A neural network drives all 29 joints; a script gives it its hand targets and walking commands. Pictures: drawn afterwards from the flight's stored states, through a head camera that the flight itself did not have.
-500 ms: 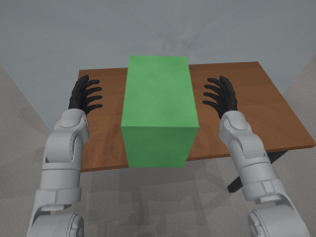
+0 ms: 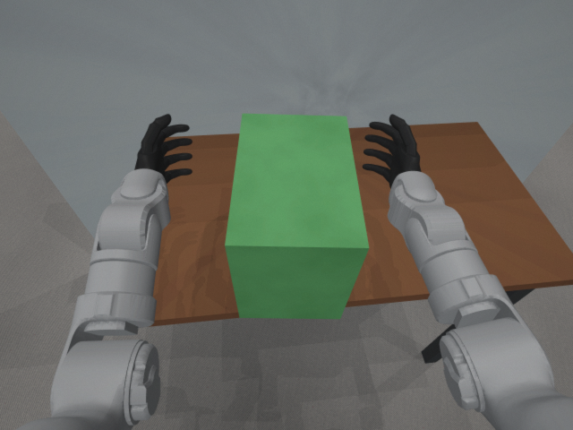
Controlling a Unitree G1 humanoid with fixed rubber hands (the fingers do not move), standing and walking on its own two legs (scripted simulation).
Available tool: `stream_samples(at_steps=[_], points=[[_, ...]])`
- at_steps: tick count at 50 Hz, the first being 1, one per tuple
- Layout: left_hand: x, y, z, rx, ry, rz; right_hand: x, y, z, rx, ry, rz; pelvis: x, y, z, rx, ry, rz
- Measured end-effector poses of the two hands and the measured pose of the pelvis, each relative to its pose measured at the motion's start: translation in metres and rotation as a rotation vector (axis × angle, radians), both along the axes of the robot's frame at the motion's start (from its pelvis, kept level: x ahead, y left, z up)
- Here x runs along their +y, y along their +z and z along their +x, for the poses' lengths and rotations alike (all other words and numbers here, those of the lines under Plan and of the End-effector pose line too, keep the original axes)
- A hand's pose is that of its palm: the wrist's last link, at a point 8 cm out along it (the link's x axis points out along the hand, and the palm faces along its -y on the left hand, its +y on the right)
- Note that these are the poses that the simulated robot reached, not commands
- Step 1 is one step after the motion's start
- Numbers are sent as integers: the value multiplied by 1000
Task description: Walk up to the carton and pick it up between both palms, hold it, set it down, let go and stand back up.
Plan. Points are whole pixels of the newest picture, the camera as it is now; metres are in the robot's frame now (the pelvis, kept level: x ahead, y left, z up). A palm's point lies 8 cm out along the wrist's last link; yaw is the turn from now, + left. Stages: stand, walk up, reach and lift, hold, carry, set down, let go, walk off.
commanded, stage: reach and lift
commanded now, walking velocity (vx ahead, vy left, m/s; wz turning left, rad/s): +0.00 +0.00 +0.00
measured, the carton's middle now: (292, 218) +0.44 +0.00 +0.01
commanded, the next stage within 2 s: none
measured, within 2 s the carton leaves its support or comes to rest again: neither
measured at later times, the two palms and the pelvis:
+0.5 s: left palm (190, 224) +0.39 +0.15 +0.06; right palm (382, 226) +0.40 -0.14 +0.05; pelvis -0.02 +0.00 -0.01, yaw +0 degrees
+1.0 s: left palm (204, 226) +0.39 +0.13 +0.05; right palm (377, 232) +0.39 -0.13 +0.04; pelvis -0.04 +0.00 -0.02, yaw +1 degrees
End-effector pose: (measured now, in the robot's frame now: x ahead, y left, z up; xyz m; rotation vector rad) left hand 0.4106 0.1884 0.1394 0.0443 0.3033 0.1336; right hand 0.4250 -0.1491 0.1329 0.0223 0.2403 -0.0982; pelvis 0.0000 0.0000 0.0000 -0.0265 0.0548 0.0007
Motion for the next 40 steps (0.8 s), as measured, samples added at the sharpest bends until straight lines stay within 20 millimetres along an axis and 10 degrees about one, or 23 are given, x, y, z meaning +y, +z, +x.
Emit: stream_samples(at_steps=[13, 40], points=[[-8, -77, -28, 34, 15, -20, 10, -69, -24, 45, -2, -6, 4, -3, -7, 57, 6, -6], [-43, -97, -24, -40, 4, -38, 13, -92, -35, 63, 13, -8, 0, -17, -35, 209, 9, 8]])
